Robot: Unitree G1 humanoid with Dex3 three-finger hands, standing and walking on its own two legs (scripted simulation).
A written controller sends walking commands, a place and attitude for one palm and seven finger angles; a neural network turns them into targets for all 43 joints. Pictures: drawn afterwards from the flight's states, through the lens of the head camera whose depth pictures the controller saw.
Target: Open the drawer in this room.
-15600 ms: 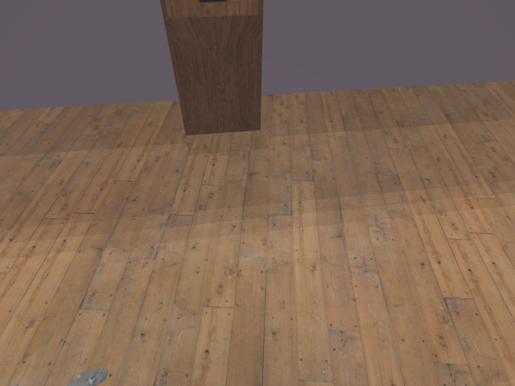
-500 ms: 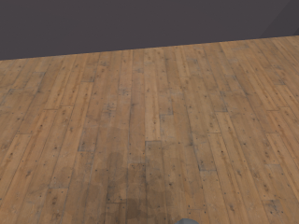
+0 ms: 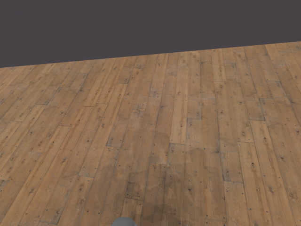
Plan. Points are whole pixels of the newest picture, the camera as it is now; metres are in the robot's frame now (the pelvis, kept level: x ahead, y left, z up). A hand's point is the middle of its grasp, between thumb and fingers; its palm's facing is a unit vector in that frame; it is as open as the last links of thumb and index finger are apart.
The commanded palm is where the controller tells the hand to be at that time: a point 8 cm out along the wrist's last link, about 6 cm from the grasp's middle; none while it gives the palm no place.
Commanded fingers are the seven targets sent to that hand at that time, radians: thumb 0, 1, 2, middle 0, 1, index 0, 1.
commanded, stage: turn or walk to find it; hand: left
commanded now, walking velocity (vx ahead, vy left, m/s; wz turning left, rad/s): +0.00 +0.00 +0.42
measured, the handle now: out of the picture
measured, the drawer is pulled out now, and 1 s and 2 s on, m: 0.00 0.00 0.00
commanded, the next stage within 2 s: none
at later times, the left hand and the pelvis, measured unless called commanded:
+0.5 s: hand out of the picture -0.04 +0.27 -0.18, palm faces +0.27 -0.94 -0.23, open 7.4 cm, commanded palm none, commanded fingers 0.00 0.90 0.90 -0.20 -0.30 -0.20 -0.30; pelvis -0.03 +0.06 +0.00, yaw +12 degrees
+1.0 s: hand out of the picture -0.02 +0.20 -0.15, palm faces +0.38 -0.88 -0.27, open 7.3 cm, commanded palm none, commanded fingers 0.00 0.90 0.90 -0.20 -0.30 -0.20 -0.30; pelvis -0.03 -0.01 +0.00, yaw +24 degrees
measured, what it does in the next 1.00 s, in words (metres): steps on the spot, turning left: left foot, then right foot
